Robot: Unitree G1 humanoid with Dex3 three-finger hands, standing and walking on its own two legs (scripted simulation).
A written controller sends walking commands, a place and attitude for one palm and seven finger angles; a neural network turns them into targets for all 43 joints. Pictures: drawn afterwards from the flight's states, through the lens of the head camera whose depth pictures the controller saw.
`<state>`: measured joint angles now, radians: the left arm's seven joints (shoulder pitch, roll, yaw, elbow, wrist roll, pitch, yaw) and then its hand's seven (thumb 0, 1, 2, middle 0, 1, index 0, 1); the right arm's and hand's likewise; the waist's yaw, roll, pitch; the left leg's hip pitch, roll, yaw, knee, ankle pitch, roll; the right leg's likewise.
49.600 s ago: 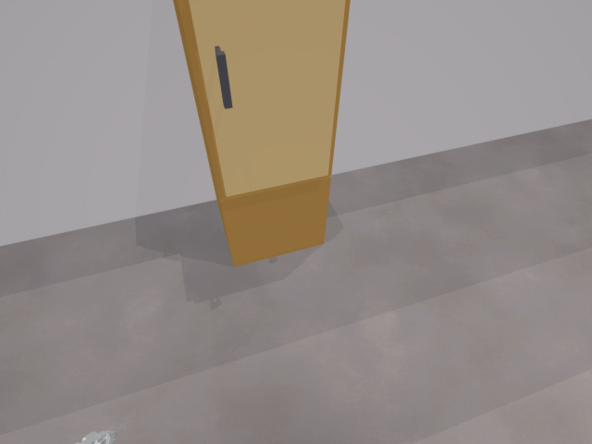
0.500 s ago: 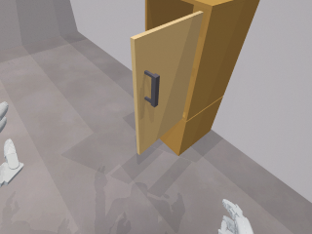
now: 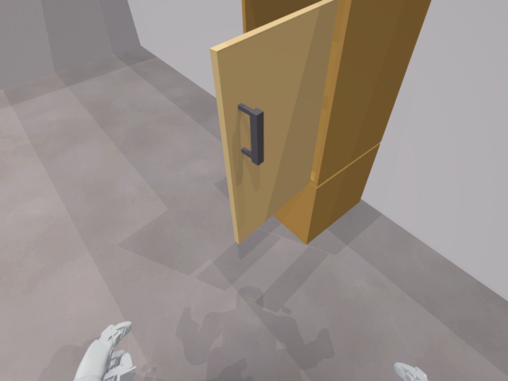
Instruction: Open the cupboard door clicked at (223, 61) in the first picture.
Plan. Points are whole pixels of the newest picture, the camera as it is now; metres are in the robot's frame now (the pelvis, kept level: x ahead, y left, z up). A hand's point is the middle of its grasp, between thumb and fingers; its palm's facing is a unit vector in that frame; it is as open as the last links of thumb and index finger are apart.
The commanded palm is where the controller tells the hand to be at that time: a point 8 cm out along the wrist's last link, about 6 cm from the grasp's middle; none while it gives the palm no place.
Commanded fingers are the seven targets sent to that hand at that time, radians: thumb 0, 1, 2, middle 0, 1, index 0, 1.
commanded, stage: let the arm hang, fingers relaxed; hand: left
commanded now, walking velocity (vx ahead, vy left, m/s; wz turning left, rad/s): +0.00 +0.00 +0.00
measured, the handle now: (250, 134) +0.57 +0.02 +0.07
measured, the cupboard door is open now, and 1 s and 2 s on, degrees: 96 96 96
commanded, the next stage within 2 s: look to check the result in 0.90 s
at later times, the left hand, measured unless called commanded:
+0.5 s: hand out of the picture -0.03 +0.20 -0.15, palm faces +0.03 -0.96 -0.26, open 7.3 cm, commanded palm none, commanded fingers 0.00 0.90 0.90 -0.20 -0.30 -0.20 -0.30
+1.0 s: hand out of the picture +0.04 +0.18 -0.16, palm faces +0.03 -0.97 -0.22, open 7.3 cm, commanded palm none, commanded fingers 0.00 0.90 0.90 -0.20 -0.30 -0.20 -0.30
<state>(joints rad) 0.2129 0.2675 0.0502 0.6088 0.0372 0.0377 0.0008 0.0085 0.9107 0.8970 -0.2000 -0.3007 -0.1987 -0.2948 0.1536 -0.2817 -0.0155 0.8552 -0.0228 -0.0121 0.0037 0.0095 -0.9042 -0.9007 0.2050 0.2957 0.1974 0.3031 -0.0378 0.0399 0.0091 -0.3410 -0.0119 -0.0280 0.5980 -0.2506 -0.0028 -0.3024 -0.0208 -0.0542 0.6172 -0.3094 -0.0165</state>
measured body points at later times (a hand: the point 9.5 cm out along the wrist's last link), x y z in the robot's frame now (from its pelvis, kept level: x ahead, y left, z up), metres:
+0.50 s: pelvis +0.00 +0.00 +0.01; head +0.02 -0.02 +0.46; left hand -0.03 +0.25 -0.13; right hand -0.01 -0.21 -0.16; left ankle +0.04 +0.12 -0.73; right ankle +0.01 -0.11 -0.73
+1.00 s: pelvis +0.01 -0.01 +0.01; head +0.03 -0.02 +0.46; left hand +0.03 +0.23 -0.14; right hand +0.02 -0.23 -0.15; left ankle +0.04 +0.12 -0.73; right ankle +0.01 -0.11 -0.73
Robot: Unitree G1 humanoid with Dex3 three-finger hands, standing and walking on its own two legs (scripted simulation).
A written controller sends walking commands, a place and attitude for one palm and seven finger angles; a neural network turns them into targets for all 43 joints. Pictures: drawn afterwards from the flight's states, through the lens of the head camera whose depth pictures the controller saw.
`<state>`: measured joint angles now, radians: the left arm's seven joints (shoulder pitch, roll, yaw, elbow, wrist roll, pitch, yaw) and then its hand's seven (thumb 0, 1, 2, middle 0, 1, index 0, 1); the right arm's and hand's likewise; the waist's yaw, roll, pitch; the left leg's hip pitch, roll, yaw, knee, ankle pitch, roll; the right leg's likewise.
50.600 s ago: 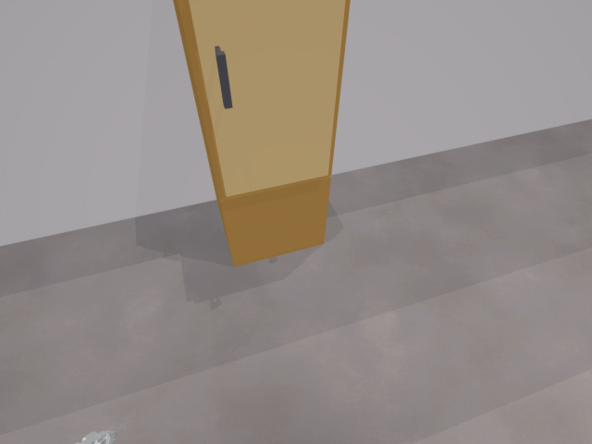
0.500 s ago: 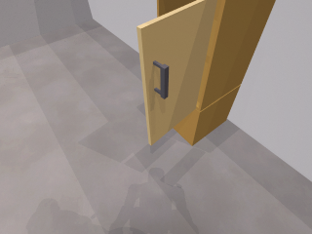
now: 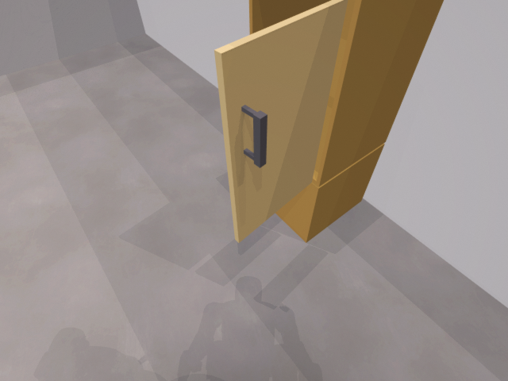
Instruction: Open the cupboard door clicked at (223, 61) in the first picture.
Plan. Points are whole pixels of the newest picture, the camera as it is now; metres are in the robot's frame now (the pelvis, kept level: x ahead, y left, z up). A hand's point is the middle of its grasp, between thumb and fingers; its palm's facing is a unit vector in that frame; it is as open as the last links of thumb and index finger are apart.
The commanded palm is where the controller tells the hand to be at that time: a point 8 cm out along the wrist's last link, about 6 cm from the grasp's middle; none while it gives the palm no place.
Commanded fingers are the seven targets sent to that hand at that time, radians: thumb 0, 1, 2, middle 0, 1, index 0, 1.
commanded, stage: look to check the result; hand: left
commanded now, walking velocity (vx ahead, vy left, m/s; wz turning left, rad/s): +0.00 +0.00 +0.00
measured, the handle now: (253, 136) +0.56 +0.03 +0.06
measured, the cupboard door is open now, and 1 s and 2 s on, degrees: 96 96 96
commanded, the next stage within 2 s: stand and wait in 0.52 s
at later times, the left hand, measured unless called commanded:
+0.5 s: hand out of the picture +0.04 +0.20 -0.17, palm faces +0.03 -0.97 -0.25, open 7.4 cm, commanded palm none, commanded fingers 0.00 0.90 0.90 -0.20 -0.30 -0.20 -0.30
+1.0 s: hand out of the picture +0.08 +0.22 -0.16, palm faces +0.00 -0.95 -0.30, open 7.4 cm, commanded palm none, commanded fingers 0.00 0.90 0.90 -0.20 -0.30 -0.20 -0.30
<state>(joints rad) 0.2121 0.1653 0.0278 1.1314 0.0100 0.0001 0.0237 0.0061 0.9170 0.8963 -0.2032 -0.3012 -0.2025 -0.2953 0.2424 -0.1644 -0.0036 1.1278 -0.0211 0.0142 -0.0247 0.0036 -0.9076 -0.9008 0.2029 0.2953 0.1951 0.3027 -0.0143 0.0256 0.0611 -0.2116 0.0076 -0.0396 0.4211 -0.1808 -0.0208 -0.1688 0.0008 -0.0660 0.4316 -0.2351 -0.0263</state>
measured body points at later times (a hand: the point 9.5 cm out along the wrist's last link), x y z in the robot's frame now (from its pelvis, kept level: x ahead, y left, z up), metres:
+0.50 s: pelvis +0.01 +0.00 +0.00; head +0.04 -0.01 +0.45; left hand +0.04 +0.25 -0.15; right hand +0.05 -0.25 -0.16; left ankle +0.03 +0.13 -0.74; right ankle +0.00 -0.10 -0.74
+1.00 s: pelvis +0.02 -0.01 +0.01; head +0.04 -0.02 +0.45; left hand +0.08 +0.27 -0.13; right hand +0.08 -0.27 -0.15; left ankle +0.03 +0.13 -0.74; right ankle +0.00 -0.10 -0.74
